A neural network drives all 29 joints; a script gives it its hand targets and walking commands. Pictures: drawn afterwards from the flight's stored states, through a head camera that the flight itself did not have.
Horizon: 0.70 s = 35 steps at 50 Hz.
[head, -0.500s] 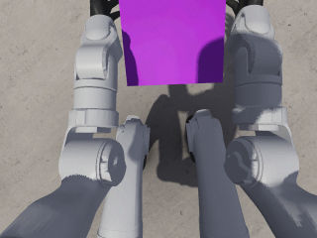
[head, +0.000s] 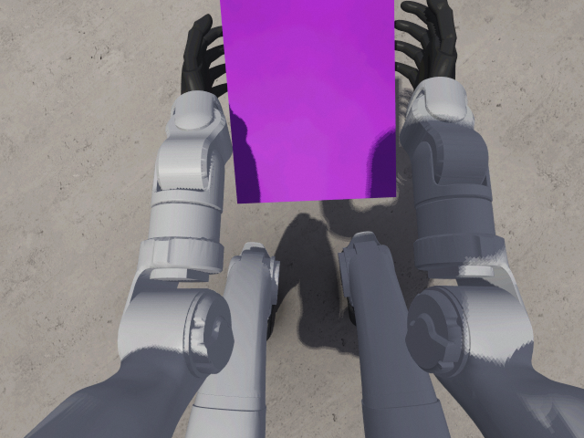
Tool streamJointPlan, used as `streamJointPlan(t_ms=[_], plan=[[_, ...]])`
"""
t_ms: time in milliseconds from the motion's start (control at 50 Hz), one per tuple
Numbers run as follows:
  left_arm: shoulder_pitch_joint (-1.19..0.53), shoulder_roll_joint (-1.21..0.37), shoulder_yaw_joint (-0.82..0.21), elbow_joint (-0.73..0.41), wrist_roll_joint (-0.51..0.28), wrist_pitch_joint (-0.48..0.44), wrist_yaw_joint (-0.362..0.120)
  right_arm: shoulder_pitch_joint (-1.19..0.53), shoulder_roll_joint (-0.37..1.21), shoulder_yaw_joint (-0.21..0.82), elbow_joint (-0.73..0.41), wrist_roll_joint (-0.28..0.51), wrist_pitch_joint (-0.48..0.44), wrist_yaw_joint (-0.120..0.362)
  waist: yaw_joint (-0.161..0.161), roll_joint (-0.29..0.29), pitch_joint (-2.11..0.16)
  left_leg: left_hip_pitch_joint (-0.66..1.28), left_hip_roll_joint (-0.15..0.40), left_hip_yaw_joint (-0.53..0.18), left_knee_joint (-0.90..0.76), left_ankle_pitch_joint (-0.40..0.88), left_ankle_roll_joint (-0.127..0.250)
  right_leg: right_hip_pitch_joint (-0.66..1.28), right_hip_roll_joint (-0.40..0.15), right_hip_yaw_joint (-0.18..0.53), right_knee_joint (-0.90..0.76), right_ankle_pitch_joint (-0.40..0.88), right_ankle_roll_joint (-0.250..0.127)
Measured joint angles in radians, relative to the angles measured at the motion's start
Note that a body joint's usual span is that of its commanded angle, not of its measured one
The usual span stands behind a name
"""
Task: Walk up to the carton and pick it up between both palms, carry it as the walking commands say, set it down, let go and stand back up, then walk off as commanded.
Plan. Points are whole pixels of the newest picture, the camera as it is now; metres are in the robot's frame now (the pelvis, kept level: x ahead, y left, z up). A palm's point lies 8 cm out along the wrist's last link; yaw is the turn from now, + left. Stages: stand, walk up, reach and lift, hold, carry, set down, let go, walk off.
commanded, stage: reach and lift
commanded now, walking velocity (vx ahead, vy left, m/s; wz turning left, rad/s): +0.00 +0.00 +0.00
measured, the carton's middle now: (316, 98) +0.52 -0.02 -0.12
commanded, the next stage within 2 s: none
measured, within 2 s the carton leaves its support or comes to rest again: neither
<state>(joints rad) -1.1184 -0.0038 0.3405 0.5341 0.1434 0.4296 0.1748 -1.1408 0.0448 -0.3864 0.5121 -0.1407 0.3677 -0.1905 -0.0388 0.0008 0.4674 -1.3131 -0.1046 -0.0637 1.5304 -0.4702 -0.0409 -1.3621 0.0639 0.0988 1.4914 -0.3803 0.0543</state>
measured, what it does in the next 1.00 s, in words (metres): rises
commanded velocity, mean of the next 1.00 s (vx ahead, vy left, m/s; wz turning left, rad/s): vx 0.00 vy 0.00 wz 0.00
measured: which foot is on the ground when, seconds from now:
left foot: down 0.00-1.00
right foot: down 0.00-1.00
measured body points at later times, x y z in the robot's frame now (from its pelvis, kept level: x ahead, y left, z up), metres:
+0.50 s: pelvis +0.07 +0.00 +0.08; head +0.17 +0.00 +0.52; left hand +0.49 +0.12 +0.07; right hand +0.49 -0.14 +0.09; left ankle +0.13 +0.13 -0.55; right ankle +0.17 -0.13 -0.55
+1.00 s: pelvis +0.12 +0.01 +0.15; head +0.22 +0.00 +0.59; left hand +0.49 +0.11 +0.12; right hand +0.48 -0.15 +0.13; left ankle +0.13 +0.13 -0.55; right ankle +0.17 -0.13 -0.55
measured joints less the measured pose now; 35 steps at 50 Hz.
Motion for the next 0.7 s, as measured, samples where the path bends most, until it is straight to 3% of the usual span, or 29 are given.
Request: streamJointPlan(t_ms=[120, 280, 360, 460, 540, 700], plan=[[0.020, -0.007, 0.012, 0.008, 0.002, -0.016, -0.010, 0.023, 0.024, -0.006, -0.020, -0.026, 0.002, -0.004, -0.006, -0.001, -0.028, 0.050, -0.004, -0.007, -0.045, 0.010, 0.000, 0.051, -0.008, -0.004, -0.040, 0.003, -0.003], [0.201, -0.064, 0.030, 0.111, 0.056, -0.025, -0.020, 0.212, 0.075, -0.012, 0.080, -0.065, -0.006, -0.004, 0.001, 0.004, -0.380, -0.004, 0.009, -0.003, -0.131, 0.015, 0.008, -0.005, -0.003, 0.004, -0.127, 0.012, -0.004], [0.259, -0.096, 0.094, 0.196, 0.119, -0.037, -0.041, 0.272, 0.106, -0.058, 0.164, -0.123, -0.016, 0.006, 0.004, 0.000, -0.566, 0.016, 0.011, -0.001, -0.189, 0.009, 0.015, 0.012, -0.007, 0.009, -0.179, 0.003, -0.006], [0.294, -0.136, 0.195, 0.242, 0.228, -0.034, -0.068, 0.279, 0.129, -0.162, 0.261, -0.250, -0.021, 0.064, -0.006, 0.005, -0.645, 0.122, 0.012, -0.016, -0.281, 0.015, 0.021, 0.125, -0.015, -0.001, -0.275, 0.003, -0.014], [0.351, -0.159, 0.213, 0.229, 0.272, -0.041, -0.089, 0.335, 0.146, -0.171, 0.253, -0.289, -0.016, 0.099, -0.011, 0.003, -0.644, 0.213, 0.021, -0.021, -0.377, 0.036, 0.026, 0.219, -0.015, -0.001, -0.378, 0.027, -0.013], [0.496, -0.208, 0.116, 0.101, 0.235, -0.114, -0.063, 0.484, 0.168, -0.100, 0.149, -0.228, -0.097, 0.100, -0.001, 0.005, -0.601, 0.324, 0.025, -0.023, -0.533, 0.086, 0.036, 0.334, -0.025, 0.005, -0.536, 0.074, -0.011]])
